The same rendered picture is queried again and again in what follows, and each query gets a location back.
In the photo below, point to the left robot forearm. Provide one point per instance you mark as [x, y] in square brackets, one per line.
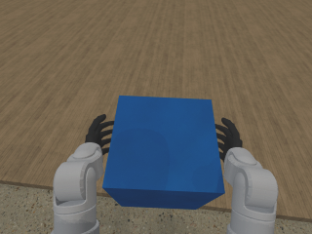
[75, 191]

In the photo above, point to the carton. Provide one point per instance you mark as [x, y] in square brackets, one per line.
[163, 154]

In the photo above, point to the robot right hand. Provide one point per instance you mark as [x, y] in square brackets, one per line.
[231, 137]

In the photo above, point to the robot left hand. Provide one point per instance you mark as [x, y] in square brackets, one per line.
[95, 134]

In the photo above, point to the right robot forearm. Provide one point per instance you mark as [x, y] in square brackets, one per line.
[254, 194]

